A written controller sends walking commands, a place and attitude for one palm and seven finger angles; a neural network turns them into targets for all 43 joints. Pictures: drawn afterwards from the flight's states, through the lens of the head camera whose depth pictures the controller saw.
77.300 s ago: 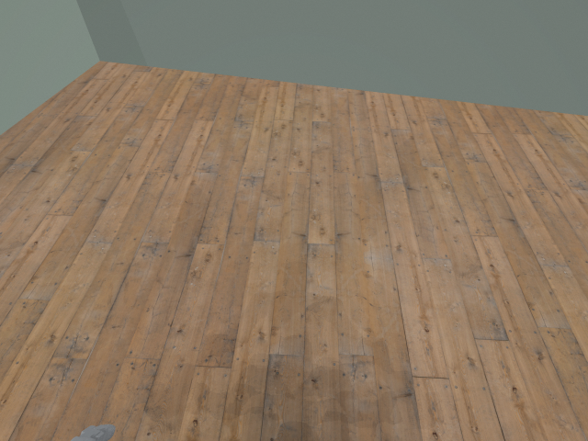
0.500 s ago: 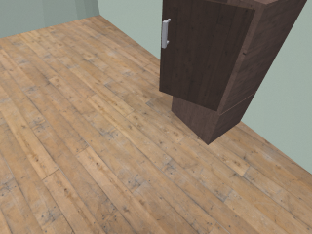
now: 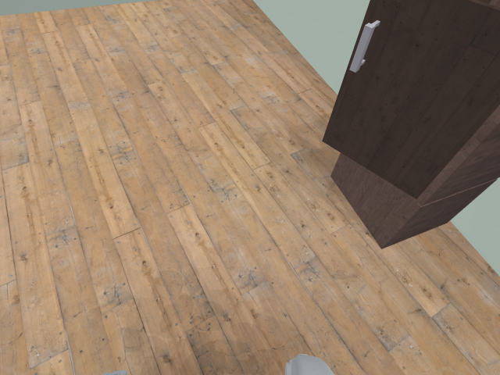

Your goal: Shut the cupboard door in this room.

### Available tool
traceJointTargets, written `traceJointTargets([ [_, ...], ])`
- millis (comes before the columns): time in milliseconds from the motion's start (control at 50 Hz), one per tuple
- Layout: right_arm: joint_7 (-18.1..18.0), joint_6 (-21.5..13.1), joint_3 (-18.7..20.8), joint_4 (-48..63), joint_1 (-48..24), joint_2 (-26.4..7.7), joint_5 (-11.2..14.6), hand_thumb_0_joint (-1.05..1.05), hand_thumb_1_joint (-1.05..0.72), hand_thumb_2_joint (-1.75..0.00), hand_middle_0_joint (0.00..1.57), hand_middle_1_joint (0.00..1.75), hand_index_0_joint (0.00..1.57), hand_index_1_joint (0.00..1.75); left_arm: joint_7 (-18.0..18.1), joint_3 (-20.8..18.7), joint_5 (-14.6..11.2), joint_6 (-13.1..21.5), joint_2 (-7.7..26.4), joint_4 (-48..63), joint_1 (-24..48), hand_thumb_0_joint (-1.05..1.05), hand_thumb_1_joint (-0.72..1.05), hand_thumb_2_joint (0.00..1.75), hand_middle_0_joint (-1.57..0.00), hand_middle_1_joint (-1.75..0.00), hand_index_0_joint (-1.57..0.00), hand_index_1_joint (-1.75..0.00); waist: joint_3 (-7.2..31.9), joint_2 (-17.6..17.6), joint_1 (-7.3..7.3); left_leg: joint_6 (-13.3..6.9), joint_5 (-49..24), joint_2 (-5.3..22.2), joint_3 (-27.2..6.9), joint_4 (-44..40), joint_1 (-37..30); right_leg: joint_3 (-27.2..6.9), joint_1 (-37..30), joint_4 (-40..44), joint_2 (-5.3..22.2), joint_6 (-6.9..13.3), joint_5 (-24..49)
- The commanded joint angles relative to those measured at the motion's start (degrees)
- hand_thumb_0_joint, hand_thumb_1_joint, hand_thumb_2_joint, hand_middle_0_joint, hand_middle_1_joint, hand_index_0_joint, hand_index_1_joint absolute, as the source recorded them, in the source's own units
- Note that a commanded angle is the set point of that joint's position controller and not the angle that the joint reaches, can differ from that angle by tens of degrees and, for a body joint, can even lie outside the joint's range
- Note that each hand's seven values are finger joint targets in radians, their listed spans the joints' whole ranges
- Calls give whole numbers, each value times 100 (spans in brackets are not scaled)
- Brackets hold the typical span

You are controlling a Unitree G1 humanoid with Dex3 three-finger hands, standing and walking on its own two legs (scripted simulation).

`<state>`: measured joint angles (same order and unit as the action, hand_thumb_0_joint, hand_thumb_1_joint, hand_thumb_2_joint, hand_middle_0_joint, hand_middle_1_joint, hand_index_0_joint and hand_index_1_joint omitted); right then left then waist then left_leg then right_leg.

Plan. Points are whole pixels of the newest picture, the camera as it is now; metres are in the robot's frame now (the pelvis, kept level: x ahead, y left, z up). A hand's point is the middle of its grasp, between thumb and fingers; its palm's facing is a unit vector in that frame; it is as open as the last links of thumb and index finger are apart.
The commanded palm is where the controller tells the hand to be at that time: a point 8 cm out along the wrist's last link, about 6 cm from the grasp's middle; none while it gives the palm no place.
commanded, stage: walk to a spot facing it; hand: left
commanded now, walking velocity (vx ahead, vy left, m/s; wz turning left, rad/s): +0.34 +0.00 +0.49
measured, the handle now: (365, 46) +0.94 -0.31 +0.04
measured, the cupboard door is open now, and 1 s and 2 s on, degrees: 26 26 26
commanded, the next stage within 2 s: turn to face it in 0.52 s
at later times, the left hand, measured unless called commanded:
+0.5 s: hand (164, 346) +0.19 +0.16 -0.16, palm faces +0.32 -0.92 -0.23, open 7.4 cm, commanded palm none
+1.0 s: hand (148, 328) +0.22 +0.20 -0.18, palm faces +0.38 -0.89 -0.24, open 7.4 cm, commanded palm none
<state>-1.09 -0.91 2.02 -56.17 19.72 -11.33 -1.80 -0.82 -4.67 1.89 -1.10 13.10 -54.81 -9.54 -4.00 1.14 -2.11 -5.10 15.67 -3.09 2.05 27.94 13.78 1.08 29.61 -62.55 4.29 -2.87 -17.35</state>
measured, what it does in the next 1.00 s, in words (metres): walks ahead, turning left: right foot, then left foot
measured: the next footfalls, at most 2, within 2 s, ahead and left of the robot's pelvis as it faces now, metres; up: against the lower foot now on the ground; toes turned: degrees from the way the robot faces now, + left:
right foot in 0.30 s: +0.25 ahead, -0.17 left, +0.00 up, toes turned +8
left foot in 0.66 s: +0.29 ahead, +0.15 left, +0.00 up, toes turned +13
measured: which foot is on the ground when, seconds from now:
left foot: down 0.00-0.30, up 0.32-0.64, down 0.66-1.00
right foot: up 0.00-0.28, down 0.30-0.64, up 0.66-0.94, down 0.96-1.00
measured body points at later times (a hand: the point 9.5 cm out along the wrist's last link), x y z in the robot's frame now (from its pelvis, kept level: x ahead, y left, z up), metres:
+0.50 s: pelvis +0.17 -0.04 +0.00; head +0.23 -0.03 +0.44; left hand +0.17 +0.21 -0.15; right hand +0.31 -0.29 -0.15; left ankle +0.14 +0.06 -0.67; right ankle +0.21 -0.17 -0.74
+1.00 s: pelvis +0.28 +0.01 -0.02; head +0.32 +0.01 +0.43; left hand +0.20 +0.25 -0.16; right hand +0.48 -0.14 -0.16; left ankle +0.24 +0.10 -0.74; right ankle +0.33 -0.10 -0.74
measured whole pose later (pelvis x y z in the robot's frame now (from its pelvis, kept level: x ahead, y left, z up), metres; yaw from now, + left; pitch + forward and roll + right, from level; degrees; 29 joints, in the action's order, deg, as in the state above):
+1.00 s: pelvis +0.28 +0.01 -0.02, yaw +18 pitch -1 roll +0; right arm -0.5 3.3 0.8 -52.4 3.8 -9.5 -0.8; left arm -0.1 -2.8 1.8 -1.9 10.4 -55.9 -16.3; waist -5.6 -1.9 3.5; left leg -0.3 23.9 4.3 10.3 40.3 16.4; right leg 1.3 18.6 -37.8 1.5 -0.3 -18.2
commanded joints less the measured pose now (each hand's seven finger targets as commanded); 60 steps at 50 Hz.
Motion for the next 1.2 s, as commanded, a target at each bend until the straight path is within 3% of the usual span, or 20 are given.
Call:
traceJointTargets([
  [0,-78,-186,247,175,488,-946,66,0,-90,-90,20,30,20,30,-39,-32,4,198,390,617,395,0,90,90,-20,-30,-20,-30,342,-524,-77,-665,-515,1502,-2092,-1478,-1313,-207,1152,484,79,-143,341],
  [160,-17,-147,298,86,421,-1023,35,0,-90,-90,20,30,20,30,-70,4,-43,250,413,962,1033,0,90,90,-20,-30,-20,-30,-73,-859,-149,-641,-733,1380,-2008,-1328,-826,-49,329,2197,-91,-124,444],
  [240,12,-132,313,179,-30,-995,107,0,-90,-90,20,30,20,30,0,-129,-44,363,704,518,-501,0,90,90,-20,-30,-20,-30,507,-196,585,-193,-916,811,-1594,251,725,-90,-2959,3633,-217,66,825],
  [280,46,-155,269,466,137,-609,148,0,-90,-90,20,30,20,30,139,-313,-9,379,1574,314,-1656,0,90,90,-20,-30,-20,-30,1313,1752,869,355,2102,-245,-345,3574,2349,-3206,-4446,4879,2417,1043,-199],
  [300,94,-107,309,511,-109,-678,66,0,-90,-90,20,30,20,30,190,-262,-34,331,1409,379,-1323,0,90,90,-20,-30,-20,-30,679,886,715,351,2004,172,-491,4220,2643,-2943,-3662,4869,2430,1269,-863],
  [320,109,-72,281,527,-276,-580,59,0,-90,-90,20,30,20,30,214,-232,-11,339,1113,455,-937,0,90,90,-20,-30,-20,-30,566,1406,562,392,1485,430,-536,4716,2718,-2869,-3124,4883,2252,1253,-891],
  [400,264,160,239,518,-641,-387,63,0,-90,-90,20,30,20,30,253,-42,-12,399,596,545,-441,0,90,90,-20,-30,-20,-30,286,848,144,633,855,781,-282,3886,1983,-331,-2008,4544,1646,966,1957],
  [540,370,218,137,914,-1227,-371,93,0,-90,-90,20,30,20,30,254,-134,-5,322,962,477,-661,0,90,90,-20,-30,-20,-30,362,949,210,612,356,480,440,1556,1133,619,-2296,3758,1536,704,3599],
  [580,346,184,193,935,-864,-650,71,0,-90,-90,20,30,20,30,243,-177,-32,281,1073,533,-649,0,90,90,-20,-30,-20,-30,625,590,-19,545,-220,287,535,635,56,871,-2055,2918,1458,508,3502],
  [600,318,134,267,817,-317,-995,37,0,-90,-90,20,30,20,30,234,-155,-69,258,1039,597,-675,0,90,90,-20,-30,-20,-30,1076,-107,-315,406,-1460,557,201,96,-1189,1065,-1416,1835,1248,252,2724],
  [620,250,60,425,745,250,-1751,-29,0,-90,-90,20,30,20,30,191,-44,-150,220,596,727,-865,0,90,90,-20,-30,-20,-30,1627,-1999,-517,-536,-4017,2492,-2202,-92,-2322,1089,165,207,240,-209,-1327],
  [640,166,129,393,712,316,-1936,62,0,-90,-90,20,30,20,30,253,67,-107,170,574,818,-766,0,90,90,-20,-30,-20,-30,1837,-1751,-510,-1058,-4216,3038,-2381,-308,-2038,255,162,-401,143,-69,-2427],
  [700,-48,58,173,943,-846,-1234,42,0,-90,-90,20,30,20,30,245,137,-77,81,436,399,-642,0,90,90,-20,-30,-20,-30,794,-1290,-93,-718,-2808,2370,-1429,-583,-665,-186,61,-147,291,-37,-1455],
  [780,-80,51,67,740,-1272,-1039,49,0,-90,-90,20,30,20,30,163,216,-92,-3,254,-4,-1054,0,90,90,-20,-30,-20,-30,853,-1047,224,-403,-2891,1956,-331,-559,-584,55,-1008,1589,30,27,-927],
  [880,-48,276,189,666,-1497,-1072,96,0,-90,-90,20,30,20,30,80,97,-27,-58,286,-22,-1198,0,90,90,-20,-30,-20,-30,214,-621,375,-77,-855,1900,8,-231,174,257,-1462,2724,-298,102,422],
  [940,-5,326,217,782,-1413,-649,152,0,-90,-90,20,30,20,30,86,-41,38,2,856,209,-999,0,90,90,-20,-30,-20,-30,68,697,324,526,961,782,725,1130,439,-1609,-1063,3943,757,704,2044],
  [980,-22,377,182,917,-1535,-458,150,0,-90,-90,20,30,20,30,177,-132,16,57,1064,196,-1134,0,90,90,-20,-30,-20,-30,454,1881,537,648,2026,364,196,2764,1146,-2785,-1748,4534,1332,1474,2628],
  [1060,-67,222,155,886,-1521,-413,202,0,-90,-90,20,30,20,30,291,-250,9,9,914,309,-838,0,90,90,-20,-30,-20,-30,1001,976,483,715,1663,488,-320,2449,1542,-2107,-2944,3679,1030,1454,4092],
  [1140,-113,161,147,569,-522,-391,188,0,-90,-90,20,30,20,30,229,-268,-79,-96,875,485,-201,0,90,90,-20,-30,-20,-30,931,555,16,732,-183,412,-61,-304,-370,-1770,-1600,3247,441,836,2706],
  [1180,-138,98,290,644,-298,-1230,62,0,-90,-90,20,30,20,30,101,-128,-148,-133,344,751,-86,0,90,90,-20,-30,-20,-30,712,-1976,-21,-88,-1221,2526,-2068,-1327,-1037,-469,25,1586,-675,142,-1192],
])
